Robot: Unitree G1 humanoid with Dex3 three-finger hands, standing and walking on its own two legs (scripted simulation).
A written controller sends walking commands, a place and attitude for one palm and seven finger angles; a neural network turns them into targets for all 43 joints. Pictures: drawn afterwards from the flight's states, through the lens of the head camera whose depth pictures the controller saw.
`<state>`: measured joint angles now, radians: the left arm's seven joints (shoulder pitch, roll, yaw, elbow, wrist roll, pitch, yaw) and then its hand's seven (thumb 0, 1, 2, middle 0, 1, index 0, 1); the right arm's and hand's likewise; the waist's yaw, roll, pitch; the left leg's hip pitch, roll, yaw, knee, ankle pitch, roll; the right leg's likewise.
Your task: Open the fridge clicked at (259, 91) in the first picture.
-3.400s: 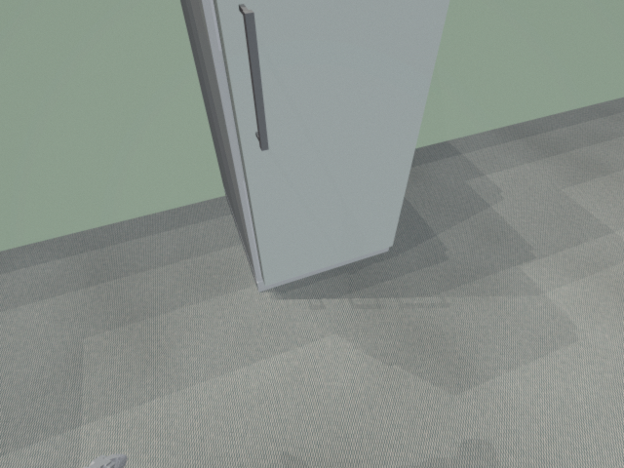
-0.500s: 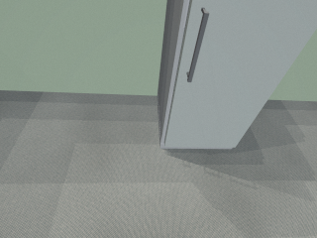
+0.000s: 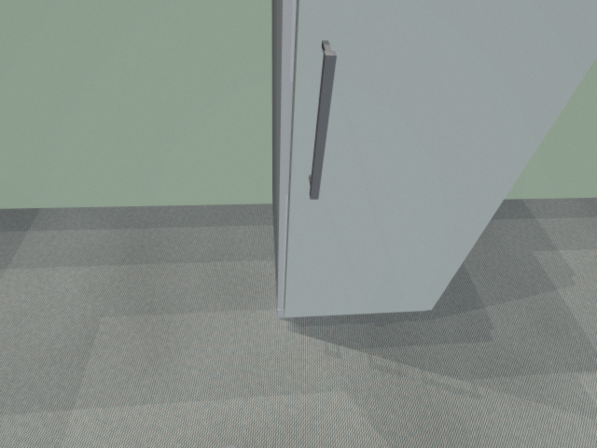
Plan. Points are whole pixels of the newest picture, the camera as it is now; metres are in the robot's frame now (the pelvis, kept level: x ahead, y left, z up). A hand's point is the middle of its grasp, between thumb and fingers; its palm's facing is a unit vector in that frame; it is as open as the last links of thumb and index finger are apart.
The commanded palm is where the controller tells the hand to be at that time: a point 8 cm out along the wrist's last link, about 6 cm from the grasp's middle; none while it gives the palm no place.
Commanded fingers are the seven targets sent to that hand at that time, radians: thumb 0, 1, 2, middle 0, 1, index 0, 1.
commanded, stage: take the last steps up to it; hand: left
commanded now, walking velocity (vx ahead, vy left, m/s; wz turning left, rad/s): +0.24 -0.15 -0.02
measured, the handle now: (319, 130) +0.62 -0.01 +0.10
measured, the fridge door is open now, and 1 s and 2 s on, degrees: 0 0 0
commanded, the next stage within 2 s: come to a stop and stand still in 0.18 s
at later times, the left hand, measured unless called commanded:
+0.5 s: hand (233, 401) +0.24 +0.11 -0.18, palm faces -0.02 -0.97 -0.22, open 7.4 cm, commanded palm none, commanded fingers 0.00 0.90 0.90 -0.20 -0.30 -0.20 -0.30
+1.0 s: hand (186, 425) +0.19 +0.18 -0.17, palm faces +0.08 -0.98 -0.20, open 7.4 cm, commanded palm none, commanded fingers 0.00 0.90 0.90 -0.20 -0.30 -0.20 -0.30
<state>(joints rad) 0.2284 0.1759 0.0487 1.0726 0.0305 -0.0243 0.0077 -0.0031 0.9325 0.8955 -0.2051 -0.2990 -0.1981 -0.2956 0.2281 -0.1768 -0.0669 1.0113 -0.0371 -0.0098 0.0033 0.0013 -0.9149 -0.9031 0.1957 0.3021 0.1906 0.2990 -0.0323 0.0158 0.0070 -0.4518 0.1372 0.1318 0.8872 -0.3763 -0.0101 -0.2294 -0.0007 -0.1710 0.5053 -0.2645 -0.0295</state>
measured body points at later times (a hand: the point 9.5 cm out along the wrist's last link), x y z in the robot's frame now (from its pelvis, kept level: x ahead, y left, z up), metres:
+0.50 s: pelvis +0.18 -0.08 -0.01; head +0.23 -0.09 +0.44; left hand +0.24 +0.16 -0.16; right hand +0.09 -0.29 -0.17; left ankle +0.08 +0.08 -0.71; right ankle +0.26 -0.21 -0.73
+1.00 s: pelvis +0.14 -0.03 +0.01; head +0.14 +0.00 +0.46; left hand +0.19 +0.23 -0.15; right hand +0.22 -0.26 -0.12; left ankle +0.14 +0.08 -0.73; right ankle +0.17 -0.18 -0.68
